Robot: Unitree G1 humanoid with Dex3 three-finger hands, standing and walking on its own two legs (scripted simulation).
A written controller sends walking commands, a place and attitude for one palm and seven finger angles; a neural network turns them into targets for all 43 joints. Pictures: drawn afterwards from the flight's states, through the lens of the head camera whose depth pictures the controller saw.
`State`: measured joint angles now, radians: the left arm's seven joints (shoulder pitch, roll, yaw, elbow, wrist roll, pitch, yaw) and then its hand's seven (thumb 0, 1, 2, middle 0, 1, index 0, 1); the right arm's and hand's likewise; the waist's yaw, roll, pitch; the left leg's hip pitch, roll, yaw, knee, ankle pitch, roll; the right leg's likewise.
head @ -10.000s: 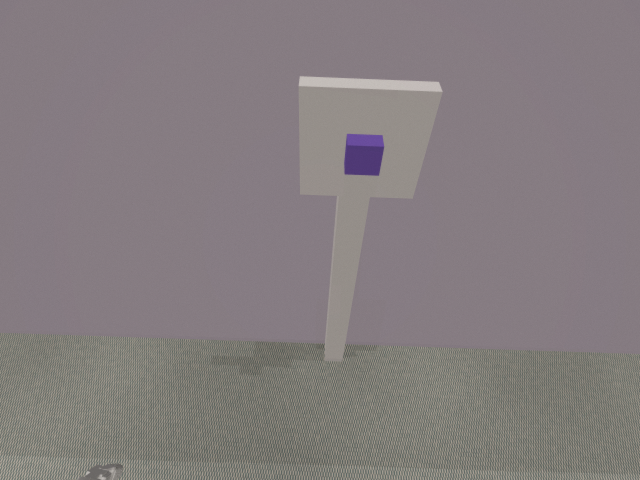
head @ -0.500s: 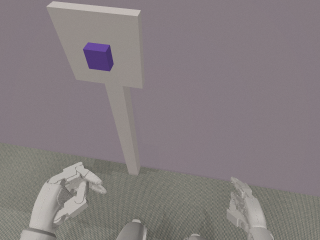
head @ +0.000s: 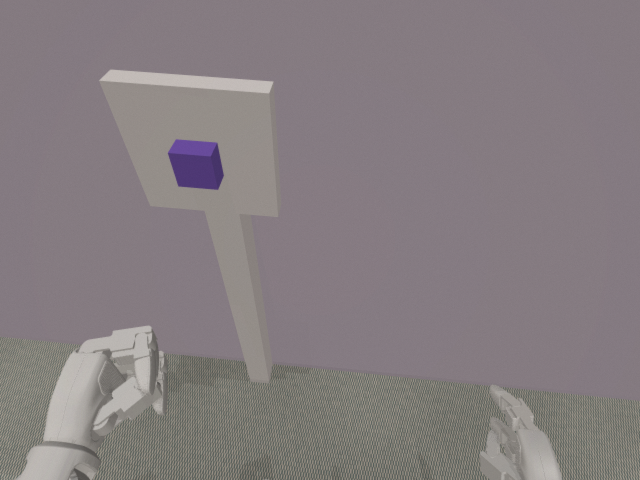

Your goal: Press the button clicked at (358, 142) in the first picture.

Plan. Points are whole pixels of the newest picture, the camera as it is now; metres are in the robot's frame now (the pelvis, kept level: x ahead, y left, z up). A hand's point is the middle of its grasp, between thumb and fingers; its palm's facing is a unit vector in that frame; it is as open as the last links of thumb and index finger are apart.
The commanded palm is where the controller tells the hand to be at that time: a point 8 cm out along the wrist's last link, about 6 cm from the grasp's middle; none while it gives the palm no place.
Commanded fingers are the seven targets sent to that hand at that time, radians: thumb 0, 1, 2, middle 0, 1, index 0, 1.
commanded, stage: raise the hand and make a fist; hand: left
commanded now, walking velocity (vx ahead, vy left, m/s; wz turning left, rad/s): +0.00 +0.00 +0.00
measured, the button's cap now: (198, 163) +0.48 +0.20 +0.15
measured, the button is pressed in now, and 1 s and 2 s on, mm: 0 0 0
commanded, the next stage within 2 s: aim a knuckle at the button in 0.84 s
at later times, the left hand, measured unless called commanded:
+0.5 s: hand (127, 323) +0.24 +0.21 +0.14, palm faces -0.01 -1.00 -0.09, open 3.1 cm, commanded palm +0.21 +0.26 +0.14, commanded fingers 0.00 0.90 0.90 -1.30 -1.50 -1.30 -1.50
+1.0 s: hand (147, 336) +0.23 +0.18 +0.14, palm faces -0.01 -1.00 -0.07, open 3.1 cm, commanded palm +0.22 +0.24 +0.14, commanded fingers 0.00 0.90 0.90 -1.30 -1.50 -1.30 -1.50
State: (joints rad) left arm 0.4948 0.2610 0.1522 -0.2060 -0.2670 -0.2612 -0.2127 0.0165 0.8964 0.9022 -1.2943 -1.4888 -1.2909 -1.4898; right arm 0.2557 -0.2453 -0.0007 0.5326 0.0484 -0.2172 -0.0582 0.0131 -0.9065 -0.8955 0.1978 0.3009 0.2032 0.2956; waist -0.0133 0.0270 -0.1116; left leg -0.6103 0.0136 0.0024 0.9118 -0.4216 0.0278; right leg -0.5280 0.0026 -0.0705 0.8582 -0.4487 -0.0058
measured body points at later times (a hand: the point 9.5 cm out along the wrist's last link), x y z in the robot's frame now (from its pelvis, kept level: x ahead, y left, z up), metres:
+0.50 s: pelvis +0.01 -0.01 +0.02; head +0.00 -0.01 +0.47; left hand +0.23 +0.26 +0.15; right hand +0.19 -0.23 -0.04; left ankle +0.02 +0.10 -0.69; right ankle -0.01 -0.12 -0.69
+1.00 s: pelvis +0.00 -0.02 +0.03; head -0.01 -0.04 +0.48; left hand +0.22 +0.24 +0.14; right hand +0.18 -0.25 -0.04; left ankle +0.02 +0.10 -0.69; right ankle -0.01 -0.12 -0.69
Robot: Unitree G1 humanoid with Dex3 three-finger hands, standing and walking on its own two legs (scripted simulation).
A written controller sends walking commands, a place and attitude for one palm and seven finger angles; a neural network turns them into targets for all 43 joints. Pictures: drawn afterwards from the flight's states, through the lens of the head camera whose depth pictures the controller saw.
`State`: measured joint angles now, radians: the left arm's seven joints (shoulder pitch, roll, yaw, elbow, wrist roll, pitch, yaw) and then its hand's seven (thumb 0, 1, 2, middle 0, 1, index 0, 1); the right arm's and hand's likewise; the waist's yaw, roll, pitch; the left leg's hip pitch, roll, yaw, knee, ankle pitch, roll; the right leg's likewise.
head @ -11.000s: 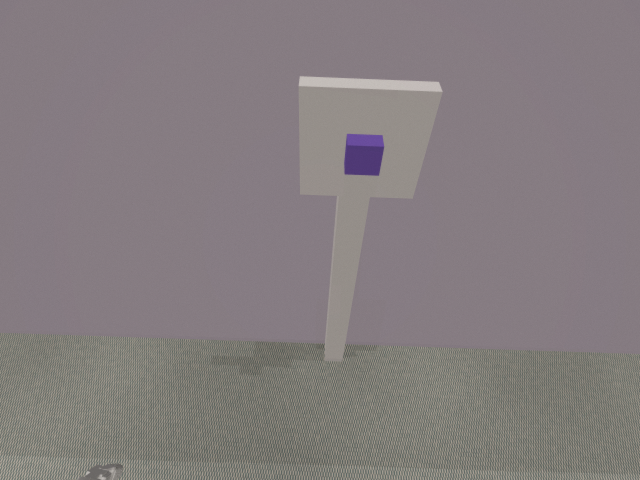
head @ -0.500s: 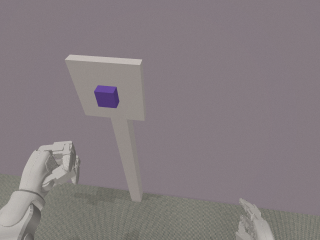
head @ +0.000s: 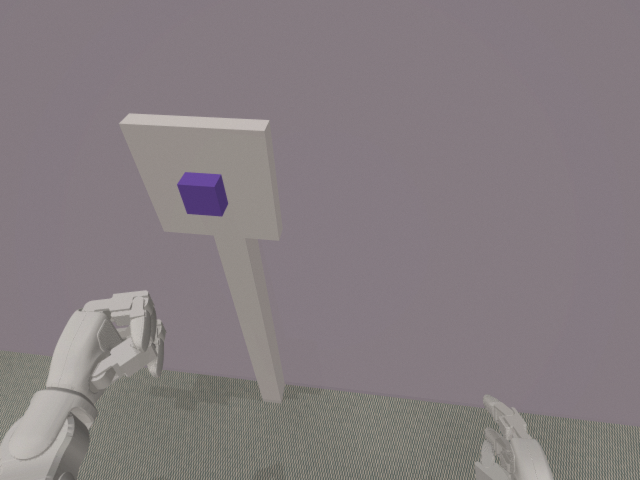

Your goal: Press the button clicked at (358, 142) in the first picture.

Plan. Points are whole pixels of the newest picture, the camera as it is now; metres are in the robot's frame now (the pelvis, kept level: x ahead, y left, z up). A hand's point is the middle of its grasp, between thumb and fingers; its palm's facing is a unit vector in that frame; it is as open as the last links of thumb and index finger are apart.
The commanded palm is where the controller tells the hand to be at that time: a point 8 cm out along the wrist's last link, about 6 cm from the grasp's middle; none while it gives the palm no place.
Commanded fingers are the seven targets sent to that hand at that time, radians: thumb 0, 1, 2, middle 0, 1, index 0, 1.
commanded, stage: aim a knuckle at the button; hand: left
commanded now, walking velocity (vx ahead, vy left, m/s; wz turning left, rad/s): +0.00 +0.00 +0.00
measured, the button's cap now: (204, 193) +0.48 +0.22 +0.12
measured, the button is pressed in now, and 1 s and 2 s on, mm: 0 0 0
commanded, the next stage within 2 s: press the button with the knuckle in 1.84 s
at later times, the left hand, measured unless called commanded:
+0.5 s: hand (173, 299) +0.30 +0.21 +0.10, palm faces -0.03 -1.00 -0.04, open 3.1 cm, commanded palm +0.28 +0.26 +0.10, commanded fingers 0.00 0.90 0.90 -1.30 -1.50 -1.30 -1.50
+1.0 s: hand (197, 265) +0.36 +0.20 +0.09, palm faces -0.04 -1.00 -0.03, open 3.1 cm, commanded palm +0.35 +0.25 +0.09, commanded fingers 0.00 0.90 0.90 -1.30 -1.50 -1.30 -1.50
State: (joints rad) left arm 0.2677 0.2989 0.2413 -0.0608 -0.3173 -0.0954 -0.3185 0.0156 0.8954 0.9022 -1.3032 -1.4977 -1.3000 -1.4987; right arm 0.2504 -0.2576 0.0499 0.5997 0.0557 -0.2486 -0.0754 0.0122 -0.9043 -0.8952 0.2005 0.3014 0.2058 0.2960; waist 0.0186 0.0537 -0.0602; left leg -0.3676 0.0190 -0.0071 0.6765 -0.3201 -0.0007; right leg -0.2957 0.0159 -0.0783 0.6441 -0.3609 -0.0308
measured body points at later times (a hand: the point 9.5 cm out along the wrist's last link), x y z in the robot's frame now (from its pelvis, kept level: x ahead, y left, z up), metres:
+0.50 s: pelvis +0.00 +0.00 +0.00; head +0.01 +0.00 +0.45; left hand +0.30 +0.26 +0.10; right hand +0.15 -0.25 -0.08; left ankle +0.02 +0.12 -0.72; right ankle -0.01 -0.10 -0.72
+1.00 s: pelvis +0.00 +0.01 +0.00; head +0.03 +0.01 +0.45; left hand +0.36 +0.25 +0.09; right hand +0.13 -0.24 -0.10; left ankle +0.02 +0.12 -0.72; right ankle -0.01 -0.10 -0.72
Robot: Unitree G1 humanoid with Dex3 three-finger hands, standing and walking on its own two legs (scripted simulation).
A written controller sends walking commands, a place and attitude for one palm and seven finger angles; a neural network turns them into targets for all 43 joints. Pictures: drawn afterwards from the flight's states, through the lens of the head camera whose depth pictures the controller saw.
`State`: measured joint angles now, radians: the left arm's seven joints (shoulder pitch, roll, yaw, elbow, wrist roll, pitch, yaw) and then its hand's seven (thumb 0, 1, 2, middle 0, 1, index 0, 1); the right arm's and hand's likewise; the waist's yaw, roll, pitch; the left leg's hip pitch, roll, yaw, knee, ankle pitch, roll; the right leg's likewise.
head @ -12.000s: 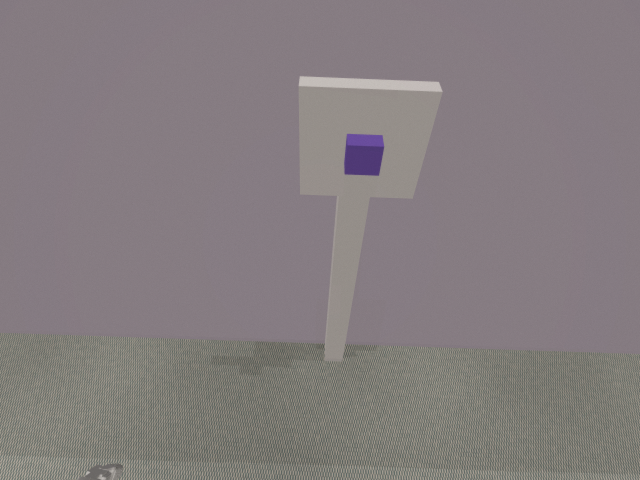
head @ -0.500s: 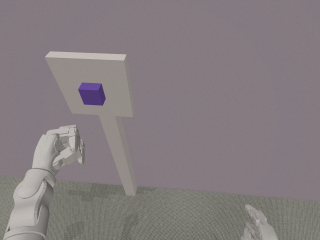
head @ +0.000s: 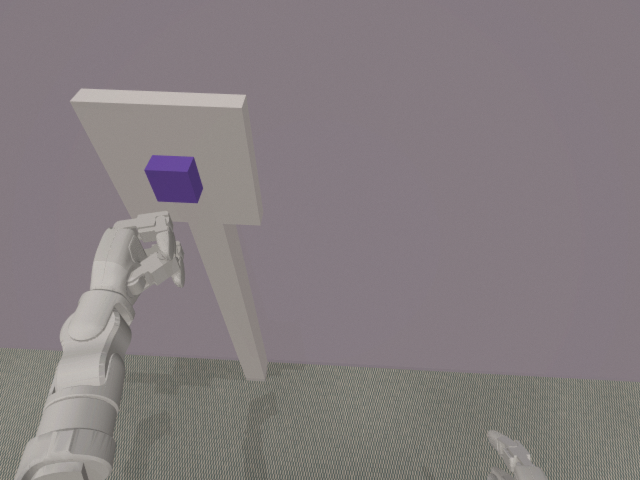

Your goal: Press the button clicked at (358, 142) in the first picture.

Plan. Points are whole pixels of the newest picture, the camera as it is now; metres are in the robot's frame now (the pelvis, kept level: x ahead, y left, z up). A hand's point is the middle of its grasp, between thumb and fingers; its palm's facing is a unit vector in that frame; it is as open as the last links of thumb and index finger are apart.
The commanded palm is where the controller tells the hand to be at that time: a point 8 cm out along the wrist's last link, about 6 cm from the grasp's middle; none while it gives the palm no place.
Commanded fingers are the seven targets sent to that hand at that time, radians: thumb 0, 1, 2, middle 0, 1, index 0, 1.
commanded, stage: aim a knuckle at the button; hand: left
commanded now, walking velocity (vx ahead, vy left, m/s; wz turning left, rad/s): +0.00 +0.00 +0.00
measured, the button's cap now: (176, 177) +0.47 +0.21 +0.12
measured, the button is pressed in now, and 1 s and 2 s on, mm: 0 0 11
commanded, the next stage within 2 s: press the button with the knuckle in 0.84 s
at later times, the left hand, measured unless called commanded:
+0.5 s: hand (184, 251) +0.37 +0.19 +0.09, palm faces -0.01 -1.00 -0.03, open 3.1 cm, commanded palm +0.35 +0.24 +0.09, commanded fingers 0.00 0.90 0.90 -1.30 -1.50 -1.30 -1.50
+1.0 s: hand (176, 254) +0.37 +0.20 +0.09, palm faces -0.01 -1.00 -0.01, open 3.1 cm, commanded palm +0.35 +0.25 +0.09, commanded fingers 0.00 0.90 0.90 -1.30 -1.50 -1.30 -1.50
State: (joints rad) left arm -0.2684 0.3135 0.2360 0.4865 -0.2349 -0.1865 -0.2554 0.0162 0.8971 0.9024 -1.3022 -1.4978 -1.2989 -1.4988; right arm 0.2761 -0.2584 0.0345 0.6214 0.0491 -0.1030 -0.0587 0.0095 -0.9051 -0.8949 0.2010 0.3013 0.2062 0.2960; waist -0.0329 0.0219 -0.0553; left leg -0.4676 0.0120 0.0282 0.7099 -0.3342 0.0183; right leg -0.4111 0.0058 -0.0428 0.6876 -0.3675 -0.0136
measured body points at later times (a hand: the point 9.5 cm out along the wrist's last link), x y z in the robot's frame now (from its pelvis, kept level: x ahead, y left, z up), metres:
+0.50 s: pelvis +0.00 +0.00 +0.00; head +0.03 -0.01 +0.45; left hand +0.37 +0.24 +0.09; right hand +0.10 -0.26 -0.11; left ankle +0.02 +0.11 -0.72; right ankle -0.01 -0.11 -0.72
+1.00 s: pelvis +0.00 +0.00 +0.00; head +0.03 +0.00 +0.45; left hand +0.36 +0.25 +0.09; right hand +0.12 -0.26 -0.10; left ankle +0.02 +0.11 -0.72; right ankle -0.01 -0.11 -0.72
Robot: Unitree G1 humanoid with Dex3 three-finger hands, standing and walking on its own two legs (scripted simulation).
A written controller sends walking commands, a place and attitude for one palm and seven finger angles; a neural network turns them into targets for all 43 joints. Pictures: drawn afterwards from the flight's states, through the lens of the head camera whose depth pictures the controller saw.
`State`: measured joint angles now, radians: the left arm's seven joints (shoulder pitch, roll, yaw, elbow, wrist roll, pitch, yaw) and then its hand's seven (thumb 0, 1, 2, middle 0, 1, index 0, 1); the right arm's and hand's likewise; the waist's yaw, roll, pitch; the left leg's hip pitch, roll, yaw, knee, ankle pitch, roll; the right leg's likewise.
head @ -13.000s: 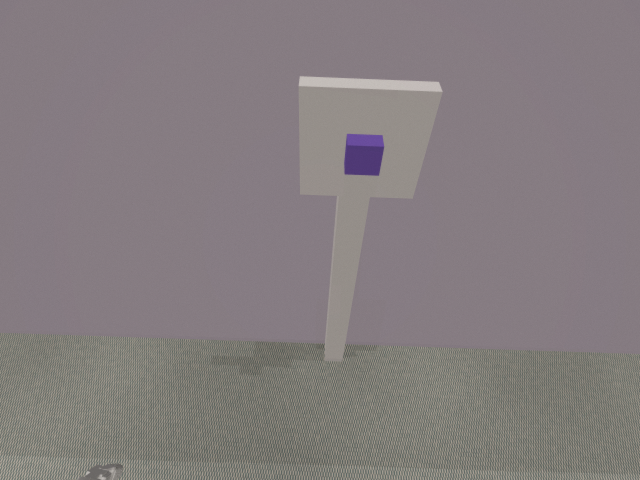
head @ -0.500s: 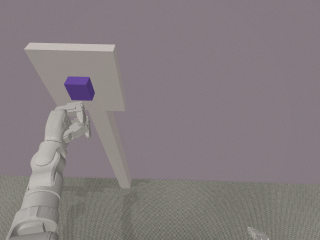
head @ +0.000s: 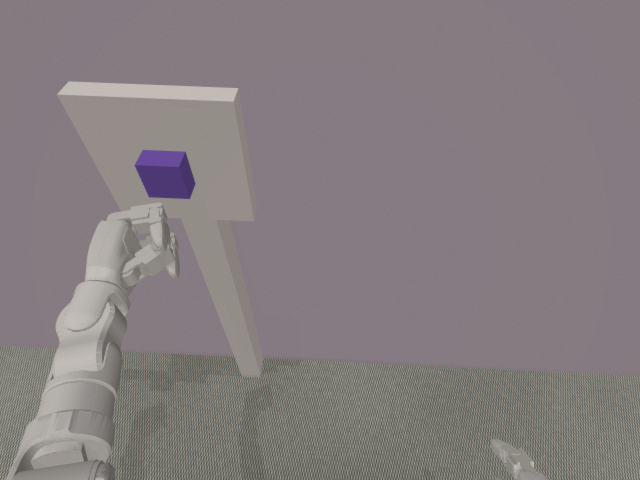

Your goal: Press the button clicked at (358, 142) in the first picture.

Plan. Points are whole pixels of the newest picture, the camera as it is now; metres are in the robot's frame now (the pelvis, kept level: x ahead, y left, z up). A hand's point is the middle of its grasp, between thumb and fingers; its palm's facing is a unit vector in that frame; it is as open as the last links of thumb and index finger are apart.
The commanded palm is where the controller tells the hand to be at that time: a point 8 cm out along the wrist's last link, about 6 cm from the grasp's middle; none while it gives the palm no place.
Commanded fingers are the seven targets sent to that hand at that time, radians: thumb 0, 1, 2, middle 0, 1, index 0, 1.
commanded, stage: press the button with the knuckle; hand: left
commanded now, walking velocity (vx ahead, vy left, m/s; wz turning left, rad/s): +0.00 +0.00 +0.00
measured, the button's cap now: (167, 173) +0.47 +0.22 +0.13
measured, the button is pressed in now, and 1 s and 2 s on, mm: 0 11 0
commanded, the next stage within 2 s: hold the button down briefly in 1.04 s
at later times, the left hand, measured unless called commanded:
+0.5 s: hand (184, 225) +0.41 +0.19 +0.09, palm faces -0.02 -1.00 -0.01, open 3.1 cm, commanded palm +0.39 +0.24 +0.10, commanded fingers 0.00 0.90 0.90 -1.30 -1.50 -1.30 -1.50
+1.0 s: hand (184, 217) +0.42 +0.20 +0.09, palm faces +0.00 -1.00 -0.03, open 2.9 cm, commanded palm +0.43 +0.24 +0.10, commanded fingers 0.00 0.90 0.90 -1.30 -1.50 -1.30 -1.50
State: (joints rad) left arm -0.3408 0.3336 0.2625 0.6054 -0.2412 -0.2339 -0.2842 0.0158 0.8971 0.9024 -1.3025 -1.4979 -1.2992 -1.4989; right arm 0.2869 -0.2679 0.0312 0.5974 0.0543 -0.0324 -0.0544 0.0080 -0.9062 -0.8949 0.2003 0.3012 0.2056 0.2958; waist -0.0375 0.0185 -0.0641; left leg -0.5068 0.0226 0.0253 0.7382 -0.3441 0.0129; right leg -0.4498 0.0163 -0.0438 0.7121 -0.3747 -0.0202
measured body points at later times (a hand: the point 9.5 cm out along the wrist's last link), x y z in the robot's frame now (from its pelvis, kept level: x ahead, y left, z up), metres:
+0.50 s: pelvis +0.00 +0.01 +0.00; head +0.04 +0.01 +0.44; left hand +0.40 +0.25 +0.10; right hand +0.08 -0.25 -0.11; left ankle +0.02 +0.11 -0.71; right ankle -0.01 -0.11 -0.71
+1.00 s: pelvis -0.02 +0.00 -0.01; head +0.04 +0.01 +0.43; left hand +0.42 +0.25 +0.10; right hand +0.05 -0.27 -0.12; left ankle +0.02 +0.11 -0.71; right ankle -0.01 -0.11 -0.71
